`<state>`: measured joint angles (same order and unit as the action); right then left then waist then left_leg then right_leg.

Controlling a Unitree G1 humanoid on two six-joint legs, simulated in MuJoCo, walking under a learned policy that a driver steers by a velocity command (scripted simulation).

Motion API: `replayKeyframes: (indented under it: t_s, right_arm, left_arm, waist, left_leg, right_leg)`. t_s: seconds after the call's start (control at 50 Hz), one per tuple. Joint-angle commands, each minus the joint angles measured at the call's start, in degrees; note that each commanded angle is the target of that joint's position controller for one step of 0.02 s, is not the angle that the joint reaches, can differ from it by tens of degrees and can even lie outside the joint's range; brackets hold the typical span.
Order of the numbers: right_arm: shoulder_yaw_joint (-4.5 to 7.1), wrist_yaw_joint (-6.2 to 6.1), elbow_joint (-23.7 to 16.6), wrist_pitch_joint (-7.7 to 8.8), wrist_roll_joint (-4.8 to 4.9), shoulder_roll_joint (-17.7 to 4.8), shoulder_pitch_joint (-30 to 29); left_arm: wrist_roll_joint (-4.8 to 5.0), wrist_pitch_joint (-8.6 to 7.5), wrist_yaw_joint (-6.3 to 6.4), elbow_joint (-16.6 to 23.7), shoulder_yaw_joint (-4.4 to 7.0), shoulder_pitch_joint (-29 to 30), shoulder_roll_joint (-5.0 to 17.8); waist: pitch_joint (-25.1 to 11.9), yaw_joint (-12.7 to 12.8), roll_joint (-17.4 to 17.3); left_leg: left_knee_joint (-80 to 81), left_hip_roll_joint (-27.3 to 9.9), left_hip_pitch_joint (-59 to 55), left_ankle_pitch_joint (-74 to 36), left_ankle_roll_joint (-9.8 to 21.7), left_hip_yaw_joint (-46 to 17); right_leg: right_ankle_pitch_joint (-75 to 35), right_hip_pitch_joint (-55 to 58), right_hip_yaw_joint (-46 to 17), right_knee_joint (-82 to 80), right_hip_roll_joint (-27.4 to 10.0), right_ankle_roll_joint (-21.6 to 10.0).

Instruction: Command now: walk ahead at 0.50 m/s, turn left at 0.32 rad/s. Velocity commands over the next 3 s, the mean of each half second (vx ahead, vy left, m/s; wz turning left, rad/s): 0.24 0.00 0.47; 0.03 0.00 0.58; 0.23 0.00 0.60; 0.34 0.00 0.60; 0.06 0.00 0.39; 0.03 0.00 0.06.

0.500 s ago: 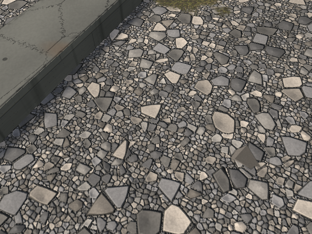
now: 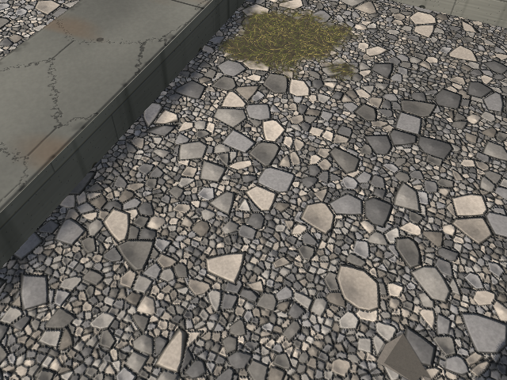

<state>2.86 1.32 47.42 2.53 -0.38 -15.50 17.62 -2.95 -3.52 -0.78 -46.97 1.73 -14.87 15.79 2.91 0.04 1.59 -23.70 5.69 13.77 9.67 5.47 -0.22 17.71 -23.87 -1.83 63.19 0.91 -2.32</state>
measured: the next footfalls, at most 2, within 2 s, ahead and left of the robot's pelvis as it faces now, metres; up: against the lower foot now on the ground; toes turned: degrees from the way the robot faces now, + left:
right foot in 0.30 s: +0.32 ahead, -0.09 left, +0.00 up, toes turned +14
left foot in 0.76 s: +0.16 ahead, +0.09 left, +0.00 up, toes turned +28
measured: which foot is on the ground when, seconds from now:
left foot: down 0.00-0.32, up 0.34-0.74, down 0.76-1.00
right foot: up 0.00-0.28, down 0.30-0.76, up 0.78-1.00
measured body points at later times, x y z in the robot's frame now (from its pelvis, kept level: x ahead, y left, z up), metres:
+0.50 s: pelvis +0.18 -0.03 +0.00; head +0.22 -0.04 +0.44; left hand +0.26 +0.26 -0.10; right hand +0.34 -0.28 -0.13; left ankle +0.10 +0.07 -0.66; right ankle +0.28 -0.09 -0.74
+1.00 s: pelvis +0.16 +0.00 +0.00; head +0.17 +0.04 +0.45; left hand +0.09 +0.29 -0.13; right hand +0.42 -0.17 -0.09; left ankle +0.13 +0.07 -0.74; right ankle +0.25 -0.12 -0.67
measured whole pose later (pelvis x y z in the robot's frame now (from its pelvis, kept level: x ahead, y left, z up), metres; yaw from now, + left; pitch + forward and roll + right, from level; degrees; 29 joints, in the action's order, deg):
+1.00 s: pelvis +0.16 +0.00 +0.00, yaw +35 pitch +1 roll -2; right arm 3.4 0.1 39.8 -3.0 -0.4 -16.7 14.0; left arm -1.3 3.2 0.6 -42.8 3.7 -12.3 17.4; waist 2.5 -0.2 1.9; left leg -25.1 4.4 13.9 11.7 4.1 -5.8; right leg 20.9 -28.3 -1.3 56.5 0.1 2.6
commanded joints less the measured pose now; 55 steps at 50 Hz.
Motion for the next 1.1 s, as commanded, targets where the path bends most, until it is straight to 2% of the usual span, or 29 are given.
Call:
replayKeyframes:
  t_s: [0.02, 0.04, 0.08, 0.14, 0.2, 0.24, 0.28, 0.3, 0.32, 0.34, 0.36, 0.38, 0.4, 0.44, 0.5, 0.58, 0.68, 0.72, 0.74, 0.76, 0.78, 0.8, 0.82, 0.84, 0.86, 0.9, 0.94, 1.08, 1.1]
  right_arm:
    - [1.91, -0.18, -1.69, 1.44, 0.61, -7.59, 2.62]
    - [2.06, -0.34, -1.45, 1.33, 0.58, -7.98, 3.37]
    - [2.12, -0.6, -0.9, 1.02, 0.51, -8.04, 4.96]
    - [2.39, -0.94, -0.24, 0.28, 0.58, -8.24, 7.38]
    - [2.62, -1.62, -0.28, -1.01, 0.17, -8.37, 8.87]
    - [2.83, -2.13, -1.08, -1.71, -0.31, -8.41, 7.65]
    - [3.19, -2.33, -2.51, -1.59, -0.01, -9.15, 4.03]
    - [2.96, -2.01, -3.75, -0.96, 0.78, -8.16, 3.02]
    - [1.95, -2.09, -5.9, -0.51, 1.47, -4.21, 5.72]
    - [2.49, -2.88, -5.93, -1.83, 2.12, -5.15, 14.0]
    - [2.89, -3.3, -2.89, -3.21, 0.01, -8.2, 14.03]
    - [3.05, -2.74, -2.94, -3.91, -0.74, -8.0, 9.19]
    - [3.06, -2.17, -3.6, -4.56, -0.76, -7.05, 6.83]
    - [2.86, -1.05, -4.3, -5.96, -1.09, -6.11, 5.28]
    - [2.77, -0.54, -5.39, -6.72, -0.45, -5.75, 3.74]
    - [2.04, 0.33, -7.61, -7.67, -0.7, -5.11, -1.32]
    - [1.39, 1.06, -9.92, -7.38, -0.2, -5.34, -4.74]
    - [1.29, 1.14, -9.87, -6.73, -0.22, -5.01, -2.91]
    - [1.45, 0.98, -9.17, -6.19, -0.38, -5.64, -0.98]
    - [2.03, 0.36, -9.17, -5.5, -0.98, -8.53, -0.25]
    - [4.09, 0.02, -11.59, -5.29, -1.02, -17.86, -1.67]
    - [4.58, -0.83, -10.36, -5.45, -1.73, -17.03, 1.93]
    - [3.64, -1.39, -10.25, -5.46, -1.3, -14.06, -1.0]
    - [3.05, -1.55, -10.74, -5.55, -0.85, -11.87, -5.19]
    - [2.86, -1.62, -11.6, -5.43, -0.64, -11.03, -8.06]
    - [2.32, -1.39, -11.94, -5.05, -0.02, -8.97, -7.23]
    - [2.7, -1.3, -11.16, -4.76, 0.25, -9.65, -4.53]
    - [3.73, -1.38, -10.61, -5.08, -0.68, -11.52, -0.95]
    - [3.93, -1.19, -10.54, -5.14, -0.76, -11.82, -0.55]
  left_arm:
    - [-0.23, 0.45, -0.25, 3.18, 0.55, -2.17, 4.03]
    - [-0.12, 0.62, -0.27, 4.0, 0.33, 0.18, 3.73]
    - [0.32, 0.76, -0.09, 5.85, -0.07, 5.64, 3.14]
    - [1.04, 0.66, 0.01, 7.17, -0.8, 10.07, 2.02]
    - [1.73, 0.55, 0.47, 8.01, -0.93, 12.89, 2.73]
    - [1.9, 0.13, 1.0, 7.79, -0.78, 11.69, 3.76]
    - [1.79, -0.86, 1.8, 6.25, -0.26, 5.99, 5.4]
    - [1.1, -1.79, 2.47, 5.45, 0.32, 0.93, 7.74]
    - [0.69, -1.7, 3.33, 5.89, 0.97, -3.83, 11.86]
    - [2.55, -0.02, 2.95, 6.02, 1.87, -2.92, 12.84]
    - [3.13, 0.9, 2.45, 7.29, 1.18, 0.07, 7.7]
    - [2.96, 1.06, 2.56, 8.11, 0.07, 3.02, 3.8]
    - [2.33, 1.55, 2.81, 8.39, -0.39, 5.71, 2.61]
    - [1.67, 1.74, 3.35, 7.86, 0.09, 6.4, 4.12]
    - [1.37, 1.53, 3.12, 7.45, 0.67, 5.38, 4.85]
    - [1.13, 2.28, 2.89, 7.18, 1.36, 5.04, 5.73]
    - [0.77, 3.44, 2.02, 6.62, 2.79, 3.51, 8.73]
    - [1.39, 4.04, 1.94, 6.45, 3.31, 3.73, 9.87]
    - [1.5, 4.4, 1.93, 5.95, 3.46, 2.49, 9.59]
    - [1.35, 4.89, 1.57, 5.6, 3.22, 0.05, 7.35]
    - [1.57, 5.47, 2.01, 9.67, 2.08, 1.62, 3.29]
    - [0.76, 6.26, 2.49, 10.19, 2.61, 7.33, 6.25]
    - [1.84, 6.54, 2.15, 9.81, 2.55, 5.99, 5.34]
    - [2.36, 6.18, 1.88, 8.64, 2.69, 4.06, 5.61]
    - [1.77, 5.79, 1.78, 7.68, 3.07, 2.59, 6.42]
    - [1.09, 5.64, 1.34, 6.68, 3.36, 0.99, 6.94]
    - [1.55, 5.8, 1.24, 7.5, 3.04, 2.4, 5.81]
    - [2.17, 5.79, 1.94, 9.9, 2.17, 6.6, 5.14]
    - [2.12, 5.55, 1.86, 10.01, 2.06, 6.16, 5.33]
  waist:
    - [-2.56, 1.21, -5.3]
    - [-1.9, 0.8, -5.25]
    - [0.3, -0.21, -4.97]
    - [-2.55, -1.83, -6.08]
    - [-4.54, -3.25, -7.33]
    - [-4.51, -2.47, -7.81]
    - [-5.15, 0.97, -7.37]
    - [-8.66, 3.17, -3.99]
    - [-16.41, 2.91, 5.65]
    - [-24.18, -0.4, 15.21]
    - [-19.47, -1.23, 4.55]
    - [-12.6, -0.88, 1.2]
    - [-9.21, -1.89, 1.32]
    - [-6.09, -2.28, 5.89]
    - [-7.65, -2.41, 5.42]
    - [-6.64, -1.32, 6.74]
    - [-6.66, 0.21, 7.81]
    - [-6.81, -1.35, 6.55]
    - [-6.46, -2.06, 3.92]
    - [-4.17, -1.83, -6.69]
    - [-0.56, -1.21, -21.48]
    - [0.54, -4.88, -12.96]
    - [0.44, -1.69, -10.83]
    - [1.02, 0.67, -9.26]
    - [-0.54, 1.57, -10.37]
    - [-4.56, 1.1, -8.76]
    - [-5.35, 0.06, -7.28]
    - [-5.1, -2.7, -8.92]
    - [-6.56, -2.77, -8.66]
  left_leg:
    - [11.46, -14.45, -5.44, -15.8, 9.65, -18.08]
    - [12.23, -13.97, -4.76, -14.87, 9.75, -17.59]
    - [11.39, -12.84, -3.47, -25.16, 8.81, -15.66]
    - [5.69, -10.07, -4.16, -40.7, 4.49, -12.36]
    - [1.29, -9.45, -6.93, -41.09, 2.23, -14.38]
    - [-2.17, -9.56, -7.76, -38.93, 1.37, -17.36]
    - [-8.5, -7.99, -6.26, -35.44, -0.48, -19.54]
    - [-16.98, -5.62, -2.07, -27.97, -2.19, -18.39]
    - [-31.15, -1.57, 5.16, 2.76, -3.52, -11.31]
    - [-42.38, 4.04, 11.43, 31.96, -3.68, -4.86]
    - [-47.0, -0.48, 13.99, 28.23, -4.0, -4.99]
    - [-47.2, -1.6, 14.56, 23.97, -4.79, -4.62]
    - [-45.78, -2.92, 14.2, 21.05, -5.76, -4.15]
    - [-45.55, -3.56, 12.48, 17.16, -7.26, -2.5]
    - [-43.53, -3.58, 11.86, 15.28, -7.76, -1.78]
    - [-33.93, -5.81, 11.13, 13.29, -7.26, -0.15]
    - [-20.67, -5.52, 3.78, 15.26, -4.99, 3.64]
    - [-11.1, -4.56, -1.66, 11.44, -3.39, 5.08]
    - [-4.47, -4.03, -5.86, 8.22, -2.32, 3.68]
    - [6.64, -10.89, -7.31, 9.17, -0.66, -8.58]
    - [11.68, -27.65, -5.72, 0.54, 6.11, -33.72]
    - [10.23, -27.31, -0.91, -6.02, 10.33, -30.1]
    - [8.95, -23.18, 0.53, -6.39, 9.67, -24.37]
    - [8.71, -18.77, 1.03, -4.51, 7.18, -19.75]
    - [7.71, -15.94, -0.92, -6.69, 5.85, -17.47]
    - [5.45, -14.64, -4.46, -16.96, 6.41, -16.09]
    - [4.58, -15.01, -7.83, -18.64, 7.06, -17.53]
    - [2.38, -15.07, -8.78, -15.95, 8.51, -24.85]
    - [3.04, -14.46, -7.93, -9.5, 8.59, -26.1]
  right_leg:
    - [-1.22, -7.52, -0.5, -3.42, -3.15, 2.52]
    - [-2.52, -8.76, 0.08, -5.79, -3.4, 3.28]
    - [-6.11, -9.95, 1.3, -12.0, -3.04, 4.8]
    - [-12.51, -5.72, 2.48, -19.54, -0.39, 5.02]
    - [-13.78, -3.55, 1.82, -24.25, 1.9, 4.4]
    - [-12.23, -0.4, 0.13, -29.26, 2.51, 3.49]
    - [-16.14, 8.38, -1.24, -38.66, 2.21, 1.68]
    - [-25.43, 18.53, -5.48, -41.44, -3.96, -0.43]
    - [-50.18, 30.71, -17.38, -37.26, -20.19, -4.0]
    - [-61.42, 35.07, -30.12, -36.34, -29.78, -13.49]
    - [-51.34, 28.95, -27.54, -37.72, -27.05, -13.65]
    - [-43.32, 22.58, -20.45, -40.22, -22.36, -11.85]
    - [-36.37, 17.8, -15.48, -43.04, -18.91, -9.84]
    - [-33.89, 12.07, -8.5, -45.39, -15.21, -9.3]
    - [-32.29, 11.48, -4.85, -46.04, -15.58, -10.53]
    - [-16.43, 10.4, -2.31, -48.32, -16.29, -10.35]
    - [-9.81, 9.43, 0.32, -46.25, -17.86, -8.93]
    - [-9.91, 8.04, 2.5, -42.21, -17.61, -6.56]
    - [-8.33, 5.2, 4.56, -38.25, -16.47, -3.65]
    - [-0.49, -0.13, 9.65, -27.48, -12.23, 0.95]
    - [17.97, -14.81, 11.67, -17.02, -0.92, 5.48]
    - [16.41, -12.66, 2.38, -6.31, -1.93, 4.91]
    - [11.48, -11.4, 0.17, -4.0, -2.38, 4.58]
    - [6.23, -10.3, -0.52, -4.61, -2.73, 4.18]
    - [3.35, -9.97, 0.1, -3.9, -2.1, 3.9]
    - [2.51, -8.53, 0.62, -1.29, -1.21, 4.41]
    - [2.73, -9.91, 0.07, -3.26, -1.22, 4.95]
    - [5.97, -6.47, -1.05, -15.97, 0.46, 4.37]
    - [6.65, -4.07, -0.83, -17.69, 1.02, 4.05]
